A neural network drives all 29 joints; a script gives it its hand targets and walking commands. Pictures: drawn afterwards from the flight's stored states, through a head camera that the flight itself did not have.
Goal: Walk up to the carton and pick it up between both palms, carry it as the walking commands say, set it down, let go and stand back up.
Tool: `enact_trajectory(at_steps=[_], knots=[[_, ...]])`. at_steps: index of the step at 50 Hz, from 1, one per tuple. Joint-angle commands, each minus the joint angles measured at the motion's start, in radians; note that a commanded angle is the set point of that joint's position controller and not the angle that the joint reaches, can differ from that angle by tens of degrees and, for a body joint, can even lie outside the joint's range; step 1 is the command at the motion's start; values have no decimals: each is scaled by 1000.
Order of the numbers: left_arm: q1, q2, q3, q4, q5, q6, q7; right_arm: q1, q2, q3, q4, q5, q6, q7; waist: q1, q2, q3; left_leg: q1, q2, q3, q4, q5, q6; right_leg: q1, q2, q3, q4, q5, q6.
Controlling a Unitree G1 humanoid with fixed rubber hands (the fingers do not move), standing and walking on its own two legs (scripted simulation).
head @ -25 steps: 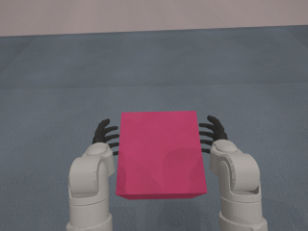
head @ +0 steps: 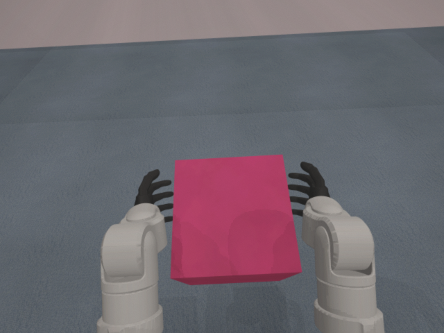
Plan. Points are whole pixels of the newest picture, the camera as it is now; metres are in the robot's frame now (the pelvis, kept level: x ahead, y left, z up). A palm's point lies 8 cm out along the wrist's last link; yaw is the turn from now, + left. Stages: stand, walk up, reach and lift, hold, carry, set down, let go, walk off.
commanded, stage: carry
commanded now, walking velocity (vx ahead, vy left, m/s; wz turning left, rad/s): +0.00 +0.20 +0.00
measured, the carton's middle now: (231, 226) +0.31 -0.01 +0.01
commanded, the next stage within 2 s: none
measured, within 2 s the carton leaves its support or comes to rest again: neither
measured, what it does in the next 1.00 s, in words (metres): steps to the left: left foot, then right foot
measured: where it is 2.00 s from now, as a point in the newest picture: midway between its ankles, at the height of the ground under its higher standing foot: outside the picture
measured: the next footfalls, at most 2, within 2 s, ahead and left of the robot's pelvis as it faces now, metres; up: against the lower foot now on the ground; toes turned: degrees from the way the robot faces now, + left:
left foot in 0.24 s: +0.06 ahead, +0.19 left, +0.00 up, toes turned +9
right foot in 0.56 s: -0.04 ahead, +0.01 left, +0.00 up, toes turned -5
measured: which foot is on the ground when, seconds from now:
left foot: up 0.00-0.22, down 0.24-0.58, up 0.60-0.84, down 0.86-1.00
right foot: down 0.00-0.24, up 0.26-0.54, down 0.56-0.86, up 0.88-1.00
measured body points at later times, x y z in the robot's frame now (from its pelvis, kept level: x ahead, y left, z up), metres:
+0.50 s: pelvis -0.07 +0.12 +0.01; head -0.05 +0.12 +0.46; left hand +0.23 +0.26 +0.10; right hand +0.23 -0.02 +0.11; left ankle +0.02 +0.19 -0.72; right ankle -0.10 +0.00 -0.68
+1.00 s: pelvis -0.14 +0.24 +0.01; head -0.11 +0.25 +0.46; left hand +0.16 +0.40 +0.09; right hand +0.17 +0.12 +0.11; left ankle -0.07 +0.32 -0.72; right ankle -0.16 +0.08 -0.65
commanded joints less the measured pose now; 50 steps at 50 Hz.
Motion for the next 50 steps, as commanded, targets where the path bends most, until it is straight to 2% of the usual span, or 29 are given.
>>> enact_trajectory(at_steps=[1,3,6,8,10,11,12,13,14,17,22,23,26,27,28,29,30,32,35,36,37,40,41,42,43,44,46,47,50], knots=[[-476,-1067,-528,-186,-359,-43,-262,-510,1091,563,-126,415,-28,238,34,-159,-244,-191,22,-266,519,-209,-56,92,-414,439,-377,72,-213],[-412,-1065,-523,-144,-351,-49,-259,-462,1083,575,-136,433,-38,247,17,-220,-295,-196,47,-207,437,-166,-64,178,-322,277,-275,346,-137],[-326,-1038,-491,-99,-334,-49,-266,-465,1064,586,-156,437,-42,238,8,-345,-360,-73,66,-192,252,-185,-56,227,-297,182,-197,661,-112],[-308,-1053,-498,-99,-334,-53,-259,-444,1045,572,-164,447,-49,238,16,-338,-381,5,32,-146,31,-203,-61,255,-277,166,-149,709,-88],[-363,-1074,-548,-171,-359,-65,-259,-418,1073,555,-152,449,-51,250,-3,-297,-424,218,28,-122,-192,-26,-49,150,-244,115,-87,470,-24],[-410,-1070,-570,-192,-366,-64,-256,-415,1085,526,-112,431,-50,249,-2,-91,-432,324,73,-150,-259,79,-54,75,-183,43,-15,323,12],[-370,-1038,-529,-122,-340,-53,-258,-406,1057,522,-87,411,-39,250,2,116,-420,401,264,-387,-296,279,0,-131,-78,-62,130,-75,58],[-428,-1044,-536,-167,-356,-52,-261,-451,1062,536,-118,414,-40,249,8,202,-368,335,379,-505,-326,274,80,-213,-11,-95,287,-334,66],[-444,-1097,-591,-202,-381,-55,-271,-383,1060,508,-118,401,-46,260,-6,232,-392,234,363,-430,-321,112,135,-170,-23,-41,393,-356,34],[-490,-1101,-623,-199,-400,-58,-264,-382,1068,483,-68,397,-46,266,5,192,-377,211,249,-256,-302,49,91,-175,-16,-8,499,-224,6],[-506,-1091,-627,-197,-401,-38,-250,-360,1051,458,-75,387,-43,259,3,249,-429,289,247,-310,-301,163,116,-82,45,-49,248,-253,-8],[-445,-1080,-584,-136,-384,-31,-250,-352,1045,477,-64,386,-39,251,5,182,-448,323,259,-304,-277,269,135,-34,31,-36,120,-269,-19],[-400,-1076,-540,-123,-357,-40,-253,-424,1044,516,-115,407,-40,249,25,141,-445,202,215,-239,-263,134,66,159,6,-54,-191,-55,-41],[-401,-1070,-530,-145,-359,-47,-259,-464,1058,538,-137,414,-40,247,38,-17,-445,56,146,-192,-208,58,1,325,-73,50,-252,-22,-68],[-378,-1061,-512,-109,-352,-42,-256,-418,1064,530,-101,399,-36,236,40,-218,-398,-133,88,-135,-32,-73,-27,380,-302,347,-296,37,-110],[-405,-1075,-534,-134,-371,-50,-261,-430,1038,530,-139,389,-45,236,38,-338,-363,-260,5,-116,232,-256,-55,295,-483,551,-371,121,-222],[-381,-1071,-519,-127,-355,-54,-272,-470,1080,556,-161,412,-39,247,39,-339,-327,-256,51,-282,479,-220,-61,156,-532,580,-399,109,-286],[-437,-1105,-544,-153,-371,-59,-271,-550,1073,568,-194,442,-56,252,34,-92,-324,-204,24,-252,545,-145,-49,152,-382,347,-313,207,-204],[-351,-1074,-509,-119,-345,-63,-267,-510,1056,583,-208,453,-65,243,20,-263,-349,-187,27,-169,314,-174,-77,308,-283,206,-150,805,-131],[-414,-1092,-521,-160,-365,-73,-274,-536,1097,592,-204,460,-69,239,24,-244,-392,-150,3,-131,284,-184,-83,324,-271,188,-147,798,-138],[-421,-1079,-528,-179,-364,-77,-269,-481,1102,587,-171,457,-62,244,19,-330,-384,-78,39,-154,173,-200,-78,299,-287,185,-138,832,-128],[-346,-1066,-515,-91,-349,-61,-264,-441,1077,551,-117,432,-49,239,-2,-340,-412,145,22,-114,-46,-48,-48,163,-274,111,-134,556,-54],[-410,-1052,-555,-200,-356,-75,-258,-356,1083,520,-78,418,-54,246,-14,-246,-455,258,40,-139,-187,-2,-52,145,-226,49,-22,497,3],[-379,-1083,-547,-157,-360,-72,-259,-450,1072,530,-148,436,-59,252,-6,-11,-479,388,104,-194,-232,269,-35,19,-147,6,44,273,27],[-431,-1070,-570,-216,-374,-76,-258,-422,1059,510,-131,424,-61,258,-9,235,-465,511,314,-436,-265,611,14,-236,-40,-57,222,-242,61],[-529,-1090,-610,-238,-406,-76,-259,-402,1071,490,-84,409,-65,258,-7,319,-466,464,415,-531,-258,685,82,-286,5,-62,401,-407,62],[-471,-1118,-615,-196,-385,-74,-265,-428,1062,512,-134,417,-66,271,6,157,-437,301,319,-400,-280,242,79,-194,-18,10,523,-315,21],[-449,-1133,-618,-145,-391,-70,-268,-424,1044,498,-127,413,-64,272,4,137,-404,315,271,-297,-271,189,92,-223,-15,6,568,-253,16],[-487,-1126,-634,-172,-395,-72,-259,-447,1017,478,-142,413,-79,272,3,201,-426,355,213,-259,-265,182,89,-192,10,-19,432,-196,16]])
